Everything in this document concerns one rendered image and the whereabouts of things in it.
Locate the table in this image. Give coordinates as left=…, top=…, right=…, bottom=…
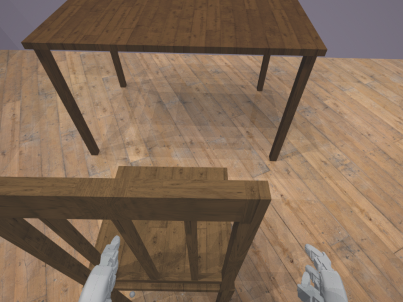
left=21, top=0, right=327, bottom=161

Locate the left robot hand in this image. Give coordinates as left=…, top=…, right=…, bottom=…
left=78, top=235, right=120, bottom=302

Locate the chair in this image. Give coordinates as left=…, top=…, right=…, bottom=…
left=0, top=166, right=271, bottom=302

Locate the right robot hand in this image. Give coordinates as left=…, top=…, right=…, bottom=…
left=297, top=244, right=348, bottom=302

